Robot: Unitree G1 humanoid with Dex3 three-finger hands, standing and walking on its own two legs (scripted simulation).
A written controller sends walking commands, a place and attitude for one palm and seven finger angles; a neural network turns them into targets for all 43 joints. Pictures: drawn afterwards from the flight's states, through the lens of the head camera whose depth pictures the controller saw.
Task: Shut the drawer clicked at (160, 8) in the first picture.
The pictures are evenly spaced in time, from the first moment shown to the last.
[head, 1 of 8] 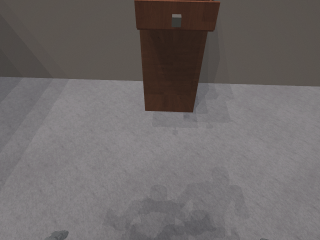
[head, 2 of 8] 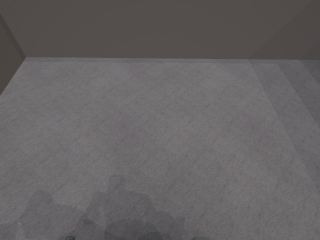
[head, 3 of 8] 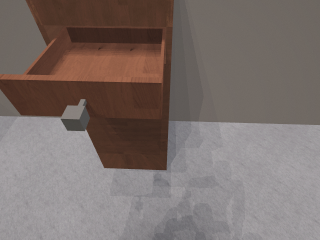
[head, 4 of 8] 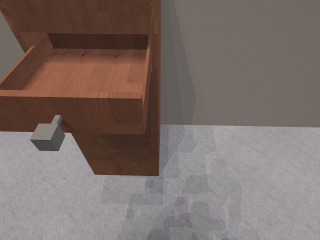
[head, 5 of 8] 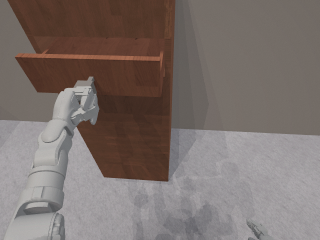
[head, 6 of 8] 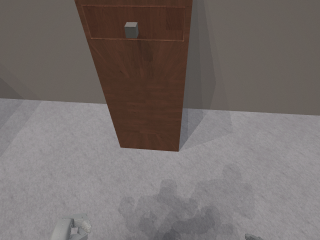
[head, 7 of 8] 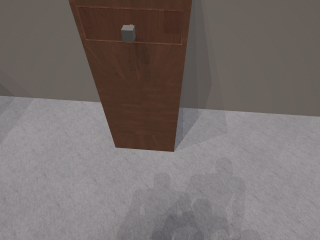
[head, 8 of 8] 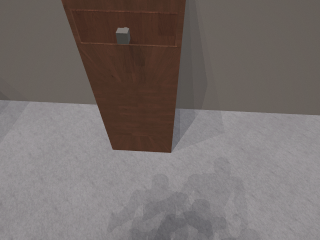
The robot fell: no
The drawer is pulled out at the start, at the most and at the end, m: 0.28 0.28 0.00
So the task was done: yes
